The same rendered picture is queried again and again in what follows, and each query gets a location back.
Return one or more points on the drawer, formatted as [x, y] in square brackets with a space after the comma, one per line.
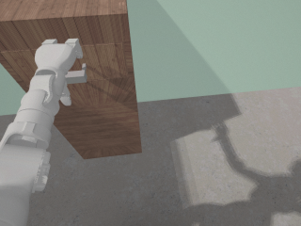
[103, 60]

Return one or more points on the cabinet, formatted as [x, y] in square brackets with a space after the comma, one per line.
[102, 119]

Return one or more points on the robot left hand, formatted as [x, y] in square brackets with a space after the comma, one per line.
[60, 56]

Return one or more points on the handle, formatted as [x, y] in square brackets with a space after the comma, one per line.
[75, 77]

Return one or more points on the left robot forearm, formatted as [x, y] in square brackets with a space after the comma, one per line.
[35, 117]

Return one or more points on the robot left upper arm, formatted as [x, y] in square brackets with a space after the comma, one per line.
[23, 170]

